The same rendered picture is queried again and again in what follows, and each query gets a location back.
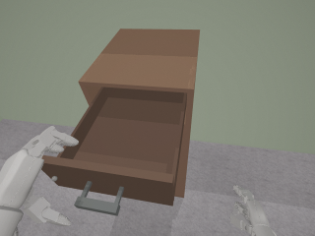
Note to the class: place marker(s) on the robot right hand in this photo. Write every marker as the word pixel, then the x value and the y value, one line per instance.
pixel 249 216

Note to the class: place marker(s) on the left robot forearm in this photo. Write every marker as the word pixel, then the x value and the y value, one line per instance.
pixel 9 220

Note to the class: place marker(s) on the robot left hand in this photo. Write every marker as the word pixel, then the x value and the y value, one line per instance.
pixel 20 171

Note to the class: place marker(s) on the drawer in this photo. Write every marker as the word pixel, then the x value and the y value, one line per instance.
pixel 128 138

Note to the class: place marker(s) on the right robot forearm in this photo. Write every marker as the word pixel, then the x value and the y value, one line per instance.
pixel 262 230

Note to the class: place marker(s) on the handle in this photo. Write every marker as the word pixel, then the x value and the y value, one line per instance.
pixel 111 208

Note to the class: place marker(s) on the cabinet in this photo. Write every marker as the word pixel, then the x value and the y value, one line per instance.
pixel 150 59

